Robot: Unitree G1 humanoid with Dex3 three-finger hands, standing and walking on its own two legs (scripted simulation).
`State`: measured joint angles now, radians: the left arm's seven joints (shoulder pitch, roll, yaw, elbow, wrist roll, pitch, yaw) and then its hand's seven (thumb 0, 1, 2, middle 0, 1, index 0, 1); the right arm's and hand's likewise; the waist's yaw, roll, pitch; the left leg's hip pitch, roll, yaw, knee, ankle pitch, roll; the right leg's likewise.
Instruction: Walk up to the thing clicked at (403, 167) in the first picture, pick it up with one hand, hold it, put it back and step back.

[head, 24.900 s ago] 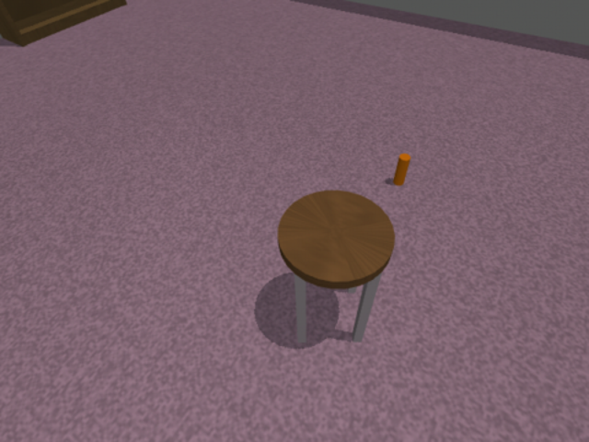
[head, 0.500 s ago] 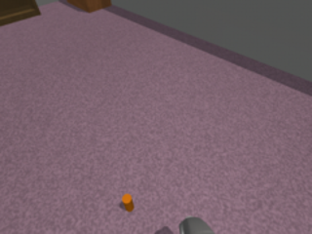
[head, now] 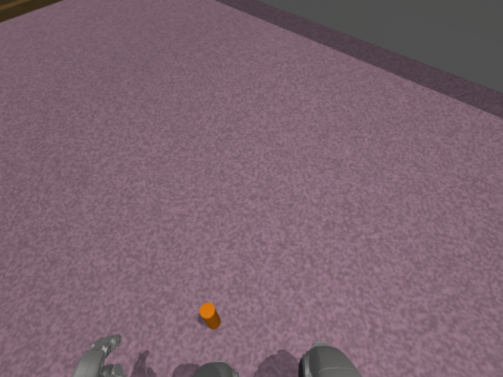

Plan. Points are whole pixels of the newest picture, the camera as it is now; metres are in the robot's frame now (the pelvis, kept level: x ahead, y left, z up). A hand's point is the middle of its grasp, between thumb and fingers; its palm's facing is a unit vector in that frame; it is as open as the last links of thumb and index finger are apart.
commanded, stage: walk up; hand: left
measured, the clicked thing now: (210, 316) +0.37 +0.19 -0.66
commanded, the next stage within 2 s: none
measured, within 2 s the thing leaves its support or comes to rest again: neither
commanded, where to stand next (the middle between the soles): +0.03 +0.00 m, yaw -2 degrees
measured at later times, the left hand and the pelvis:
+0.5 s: hand out of the picture +0.09 +0.28 -0.12, palm faces -0.12 -0.90 -0.42, open 7.3 cm; pelvis +0.00 +0.00 +0.02, yaw -5 degrees
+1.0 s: hand out of the picture +0.10 +0.27 -0.15, palm faces -0.08 -0.92 -0.39, open 7.3 cm; pelvis -0.02 +0.00 +0.00, yaw -5 degrees
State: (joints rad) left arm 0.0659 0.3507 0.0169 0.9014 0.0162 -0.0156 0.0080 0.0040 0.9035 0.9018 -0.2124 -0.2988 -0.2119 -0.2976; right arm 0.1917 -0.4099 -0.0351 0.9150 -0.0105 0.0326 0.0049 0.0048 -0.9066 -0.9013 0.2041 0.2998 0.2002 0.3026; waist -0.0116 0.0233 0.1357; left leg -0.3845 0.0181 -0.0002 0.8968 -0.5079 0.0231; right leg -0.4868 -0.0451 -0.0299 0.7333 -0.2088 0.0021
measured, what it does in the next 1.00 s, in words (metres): steps on the spot: left foot, then right foot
